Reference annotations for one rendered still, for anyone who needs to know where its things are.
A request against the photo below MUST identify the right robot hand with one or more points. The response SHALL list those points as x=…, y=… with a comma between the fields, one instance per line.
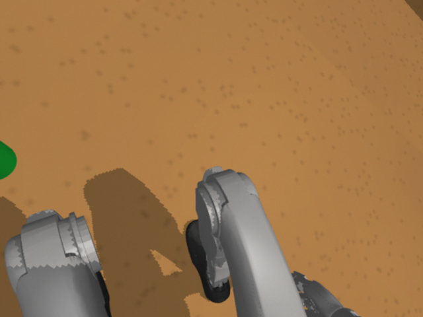
x=319, y=301

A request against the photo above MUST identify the mug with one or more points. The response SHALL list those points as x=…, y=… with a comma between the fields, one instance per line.
x=8, y=160

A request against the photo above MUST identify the right robot foot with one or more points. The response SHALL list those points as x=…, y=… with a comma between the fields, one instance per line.
x=198, y=257

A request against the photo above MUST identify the left robot foot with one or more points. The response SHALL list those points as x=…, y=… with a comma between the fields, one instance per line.
x=104, y=292

